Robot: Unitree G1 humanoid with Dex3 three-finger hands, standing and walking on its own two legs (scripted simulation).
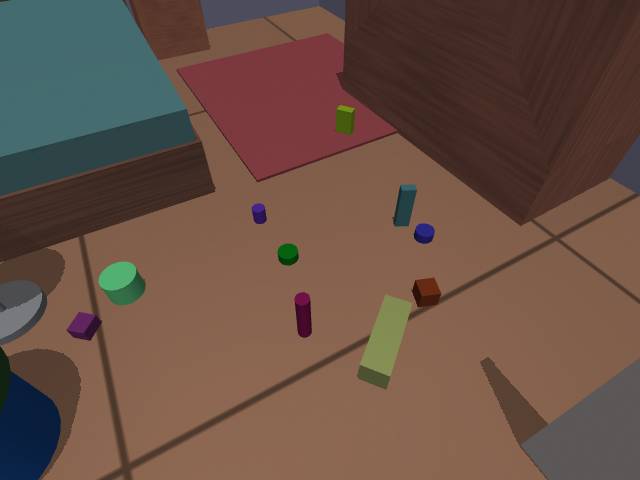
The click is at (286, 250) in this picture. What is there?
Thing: low tin
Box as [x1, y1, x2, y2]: [278, 243, 297, 264]
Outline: 281,245 278,248 278,258 280,262 283,264 294,263 297,260 297,248 289,243
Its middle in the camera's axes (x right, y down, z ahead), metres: -0.12 +0.06 +1.61
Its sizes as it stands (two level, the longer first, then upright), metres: 0.084 0.084 0.043
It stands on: the floor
